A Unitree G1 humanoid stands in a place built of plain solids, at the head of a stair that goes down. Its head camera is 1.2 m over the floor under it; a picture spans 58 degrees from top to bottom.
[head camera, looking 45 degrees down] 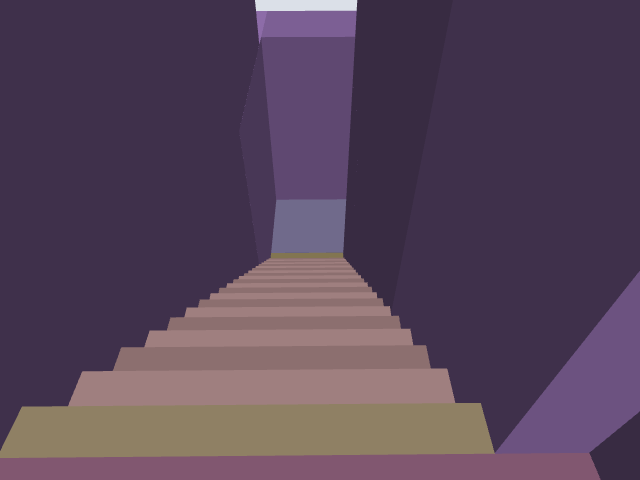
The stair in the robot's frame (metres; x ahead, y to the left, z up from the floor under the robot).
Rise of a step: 0.21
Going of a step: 0.22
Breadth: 1.30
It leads straight ahead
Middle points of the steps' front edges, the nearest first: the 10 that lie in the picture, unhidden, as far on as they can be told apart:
0.54 0.19 0.00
0.76 0.19 -0.21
0.99 0.20 -0.43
1.21 0.20 -0.64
1.44 0.20 -0.85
1.66 0.20 -1.07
1.89 0.20 -1.28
2.11 0.21 -1.49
2.33 0.21 -1.71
2.56 0.21 -1.92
